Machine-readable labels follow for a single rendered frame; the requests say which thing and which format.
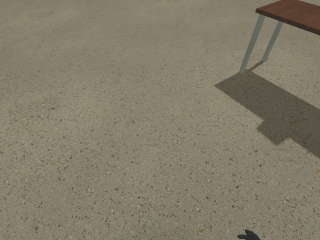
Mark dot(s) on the robot right hand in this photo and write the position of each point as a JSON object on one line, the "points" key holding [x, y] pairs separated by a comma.
{"points": [[250, 235]]}

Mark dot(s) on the table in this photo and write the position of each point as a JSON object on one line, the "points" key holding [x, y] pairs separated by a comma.
{"points": [[297, 13]]}

